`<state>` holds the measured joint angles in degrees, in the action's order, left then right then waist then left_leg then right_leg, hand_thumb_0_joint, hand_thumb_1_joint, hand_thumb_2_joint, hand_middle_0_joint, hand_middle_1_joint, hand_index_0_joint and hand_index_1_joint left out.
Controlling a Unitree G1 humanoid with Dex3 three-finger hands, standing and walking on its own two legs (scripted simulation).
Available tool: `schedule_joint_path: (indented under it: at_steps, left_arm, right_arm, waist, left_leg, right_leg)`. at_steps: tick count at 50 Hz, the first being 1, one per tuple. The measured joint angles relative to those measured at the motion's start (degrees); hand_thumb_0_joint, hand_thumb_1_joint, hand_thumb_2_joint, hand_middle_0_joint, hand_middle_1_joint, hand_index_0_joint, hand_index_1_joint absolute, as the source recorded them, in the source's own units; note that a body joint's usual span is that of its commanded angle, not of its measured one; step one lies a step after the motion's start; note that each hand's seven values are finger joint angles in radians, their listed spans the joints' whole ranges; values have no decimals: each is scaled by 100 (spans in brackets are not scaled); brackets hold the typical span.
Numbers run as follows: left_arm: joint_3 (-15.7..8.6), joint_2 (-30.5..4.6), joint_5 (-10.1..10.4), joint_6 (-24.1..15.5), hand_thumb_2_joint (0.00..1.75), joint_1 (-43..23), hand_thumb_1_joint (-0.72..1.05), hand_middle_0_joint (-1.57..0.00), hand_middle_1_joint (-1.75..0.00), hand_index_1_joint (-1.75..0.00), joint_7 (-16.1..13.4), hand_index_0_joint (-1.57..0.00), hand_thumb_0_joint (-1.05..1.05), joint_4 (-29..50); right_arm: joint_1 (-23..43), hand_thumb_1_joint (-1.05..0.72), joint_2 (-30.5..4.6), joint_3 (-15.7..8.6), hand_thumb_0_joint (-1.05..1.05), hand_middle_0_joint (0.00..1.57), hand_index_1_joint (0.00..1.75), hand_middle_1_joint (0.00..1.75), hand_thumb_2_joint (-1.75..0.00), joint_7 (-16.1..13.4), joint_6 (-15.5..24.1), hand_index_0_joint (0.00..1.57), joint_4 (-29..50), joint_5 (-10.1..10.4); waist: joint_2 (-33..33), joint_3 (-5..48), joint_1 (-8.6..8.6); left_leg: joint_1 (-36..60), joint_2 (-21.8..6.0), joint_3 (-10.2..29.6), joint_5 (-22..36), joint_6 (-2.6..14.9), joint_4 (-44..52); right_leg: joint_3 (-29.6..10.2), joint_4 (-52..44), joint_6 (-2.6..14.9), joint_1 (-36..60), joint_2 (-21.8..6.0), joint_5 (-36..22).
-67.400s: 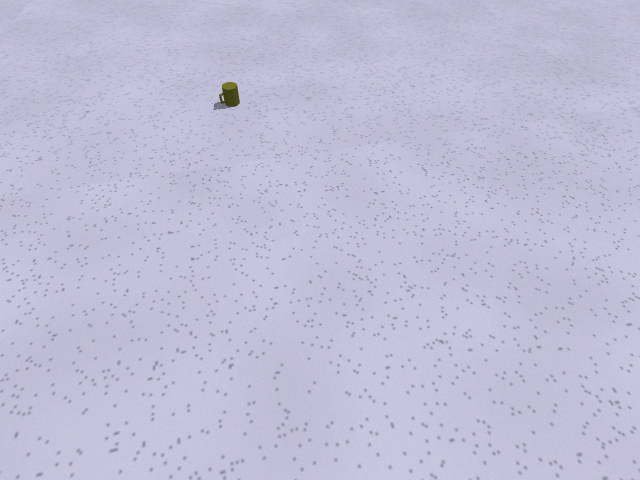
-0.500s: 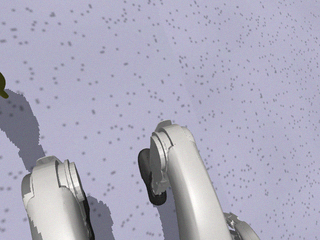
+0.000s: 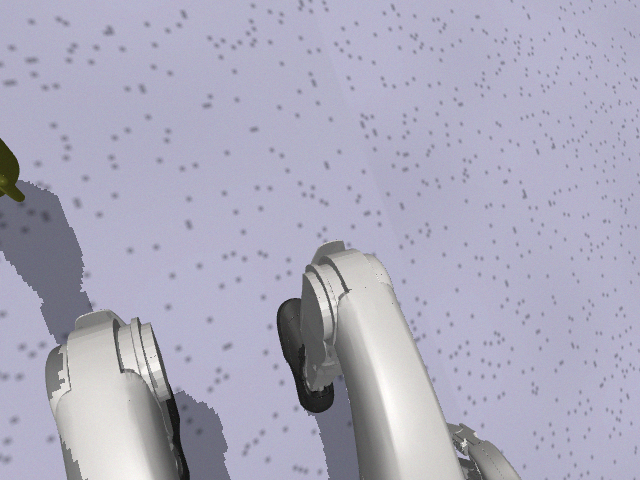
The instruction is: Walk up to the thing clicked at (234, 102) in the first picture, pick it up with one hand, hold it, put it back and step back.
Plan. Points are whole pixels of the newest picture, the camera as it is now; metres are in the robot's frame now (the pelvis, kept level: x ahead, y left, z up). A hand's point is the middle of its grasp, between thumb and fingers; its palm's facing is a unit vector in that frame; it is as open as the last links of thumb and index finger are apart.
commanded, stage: crouch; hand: left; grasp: from above
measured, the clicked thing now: out of the picture +0.52 +0.27 -0.23
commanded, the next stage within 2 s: none
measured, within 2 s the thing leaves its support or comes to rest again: neither
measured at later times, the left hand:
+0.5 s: hand out of the picture +0.53 +0.28 -0.17, palm faces -0.48 -0.09 -0.87, open 10.8 cm
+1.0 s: hand out of the picture +0.53 +0.28 -0.17, palm faces -0.47 -0.09 -0.88, open 10.8 cm
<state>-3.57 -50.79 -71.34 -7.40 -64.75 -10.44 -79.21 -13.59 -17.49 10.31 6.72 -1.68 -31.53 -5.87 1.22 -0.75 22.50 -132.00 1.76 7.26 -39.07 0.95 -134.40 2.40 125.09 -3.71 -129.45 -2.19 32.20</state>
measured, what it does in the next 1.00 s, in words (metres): stands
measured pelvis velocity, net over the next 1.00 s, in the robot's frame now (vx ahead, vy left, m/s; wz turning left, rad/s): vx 0.00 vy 0.00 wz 0.00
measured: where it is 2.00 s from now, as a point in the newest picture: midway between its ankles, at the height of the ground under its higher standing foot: (241, 412)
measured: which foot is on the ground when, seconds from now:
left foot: down 0.00-1.00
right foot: down 0.00-1.00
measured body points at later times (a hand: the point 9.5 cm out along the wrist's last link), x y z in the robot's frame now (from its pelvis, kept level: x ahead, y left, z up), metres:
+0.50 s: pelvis +0.00 +0.00 +0.00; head +0.27 +0.09 +0.35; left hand +0.55 +0.29 -0.12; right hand +0.01 -0.27 -0.07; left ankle +0.07 +0.11 -0.32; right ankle +0.13 -0.14 -0.32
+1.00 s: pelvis +0.00 +0.00 +0.00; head +0.27 +0.08 +0.35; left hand +0.55 +0.28 -0.12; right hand +0.01 -0.27 -0.07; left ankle +0.07 +0.11 -0.32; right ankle +0.13 -0.14 -0.32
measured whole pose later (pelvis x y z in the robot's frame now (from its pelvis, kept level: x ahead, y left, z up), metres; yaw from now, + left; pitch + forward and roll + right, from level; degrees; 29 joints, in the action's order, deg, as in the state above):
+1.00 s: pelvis +0.00 +0.00 +0.00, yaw +0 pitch +36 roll -10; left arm -3.6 -50.8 -71.4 -7.5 -64.9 -11.0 -80.0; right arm -14.1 -17.8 10.5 6.7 -1.6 -31.6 -5.8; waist 1.0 -0.5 22.7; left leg -132.2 1.8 7.2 -38.7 0.9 -134.4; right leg 2.4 125.1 -3.5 -129.6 -2.1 31.9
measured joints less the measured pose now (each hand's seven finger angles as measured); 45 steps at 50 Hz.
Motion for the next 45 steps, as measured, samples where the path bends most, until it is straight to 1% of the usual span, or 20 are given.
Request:
schedule_joint_path:
  at_steps: [5,10,19,30,35,39,42,45]
  left_arm:
    - [23,18,28,24,55,-9,-15,-72,-50,-55,-15,-70,-2,7]
    - [36,3,17,31,55,-54,-15,-72,-50,-55,-7,-69,-2,-25]
    - [97,-68,-12,60,55,-227,-15,-73,-50,-55,48,-70,-2,-170]
    - [27,-102,-30,30,55,-195,-15,-73,-50,-55,54,-70,-2,-86]
    - [6,-66,-4,56,55,-113,-15,-73,-50,-55,58,-70,-2,3]
    - [57,-63,-9,44,55,-134,-15,-72,-50,-55,65,-69,-2,-78]
    - [35,-65,-17,11,55,-107,-15,-72,-50,-56,80,-69,-2,-89]
    - [15,-36,-7,-3,55,-49,-15,-72,-50,-55,31,-69,-2,-67]
  right_arm:
    - [22,-90,2,-24,0,20,30,29,-90,-8,23,21,-25,4]
    - [40,-90,-8,-22,0,20,30,29,-90,-18,19,21,-43,8]
    - [15,-90,-33,-5,0,20,30,29,-90,-19,32,21,-24,7]
    - [-71,-90,-13,33,0,20,30,29,-90,-1,8,21,35,-9]
    - [-83,-90,-4,31,0,20,30,29,-90,-1,-10,21,30,-5]
    - [-50,-90,-20,52,0,20,30,29,-90,-4,-14,21,-3,-11]
    - [-50,-90,-34,58,0,20,30,29,-90,-1,-15,21,5,-11]
    - [-62,-90,-35,45,0,20,30,29,-89,0,-9,21,9,-10]
  waist:
    - [-18,18,-10]
    - [-18,42,-14]
    - [-34,20,14]
    - [-7,-42,44]
    - [-6,-17,48]
    - [-19,-26,53]
    - [-16,-30,45]
    - [-13,-11,36]
  left_leg:
    - [-1,9,-12,8,6,21]
    - [17,1,-17,-2,17,31]
    - [-10,11,-23,21,29,36]
    - [-23,9,-7,27,21,22]
    - [-17,3,-11,25,12,37]
    - [-6,5,-2,32,9,45]
    - [3,-6,7,24,8,26]
    - [4,-6,5,20,3,10]
  right_leg:
    - [-7,-15,14,5,-11,4]
    - [-11,-29,-3,21,-5,7]
    - [-11,-38,18,11,-13,-2]
    - [0,-33,7,-1,-6,-15]
    - [-3,-42,14,-7,-1,-19]
    - [5,-51,13,7,-3,-24]
    - [11,-41,-1,11,10,-30]
    - [6,-20,-1,5,12,-28]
